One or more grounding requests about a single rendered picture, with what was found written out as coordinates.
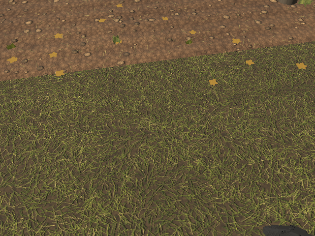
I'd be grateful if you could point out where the robot right hand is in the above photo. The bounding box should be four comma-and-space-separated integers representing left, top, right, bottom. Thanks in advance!
263, 224, 313, 236

